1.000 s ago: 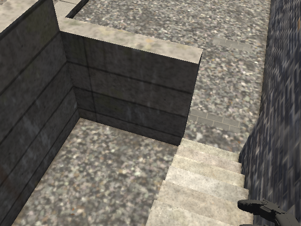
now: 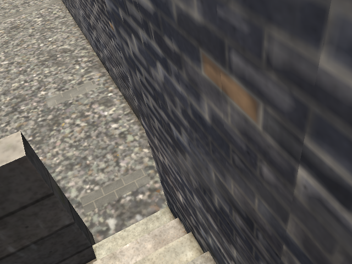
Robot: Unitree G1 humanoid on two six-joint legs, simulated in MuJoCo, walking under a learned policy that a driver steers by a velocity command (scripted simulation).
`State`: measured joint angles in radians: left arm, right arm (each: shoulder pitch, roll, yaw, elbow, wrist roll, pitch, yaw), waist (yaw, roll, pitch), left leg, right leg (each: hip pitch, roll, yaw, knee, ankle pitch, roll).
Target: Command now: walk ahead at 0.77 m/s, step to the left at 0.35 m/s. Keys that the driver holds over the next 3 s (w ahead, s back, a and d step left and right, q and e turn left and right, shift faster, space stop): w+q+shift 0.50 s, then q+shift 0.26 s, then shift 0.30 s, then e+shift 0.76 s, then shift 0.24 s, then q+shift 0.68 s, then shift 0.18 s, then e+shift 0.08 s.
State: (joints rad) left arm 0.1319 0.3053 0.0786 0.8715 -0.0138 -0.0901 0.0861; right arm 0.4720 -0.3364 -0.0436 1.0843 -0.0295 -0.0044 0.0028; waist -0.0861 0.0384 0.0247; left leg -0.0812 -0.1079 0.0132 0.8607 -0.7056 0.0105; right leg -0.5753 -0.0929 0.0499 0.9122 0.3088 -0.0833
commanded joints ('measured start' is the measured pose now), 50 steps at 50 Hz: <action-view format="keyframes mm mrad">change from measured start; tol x64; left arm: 1 52 110 -8 -53 22 0 16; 50 469 66 16 88 -235 88 -146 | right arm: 1 -51 83 41 -123 6 19 31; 50 -90 105 6 -289 152 47 -33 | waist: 1 4 -255 123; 50 103 81 -74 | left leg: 1 -323 -13 -79 -104 314 38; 12 -787 56 -88 1046 10 36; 21 -212 216 -218 -22 1482 19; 28 142 65 42 -411 857 39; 30 353 239 -316 -32 2158 24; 41 -1022 -5 -291 145 222 153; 50 -1051 87 -71 1099 -15 -73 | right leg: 1 340 -35 68 -495 -318 106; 10 1043 -373 261 -116 916 10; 23 -168 -236 -254 -94 -1012 83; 32 -497 41 70 1401 -962 161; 40 153 87 -6 -9 333 117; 46 647 64 -91 -702 -7 24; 48 900 -317 419 -187 1218 -467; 50 734 -276 380 -189 927 -155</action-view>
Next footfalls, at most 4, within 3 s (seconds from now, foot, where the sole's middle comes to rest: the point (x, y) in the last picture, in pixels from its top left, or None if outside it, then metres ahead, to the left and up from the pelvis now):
0.16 right None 0.23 -0.11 -0.90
0.56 left None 0.31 0.32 -1.09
0.92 right None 0.62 0.21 -1.29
1.06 left None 0.46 0.38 -1.14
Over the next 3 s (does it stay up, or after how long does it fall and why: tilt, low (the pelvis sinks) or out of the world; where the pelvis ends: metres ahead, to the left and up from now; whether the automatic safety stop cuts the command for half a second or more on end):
stays up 0.78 0.42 -0.73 its command is cut before an obstacle from the start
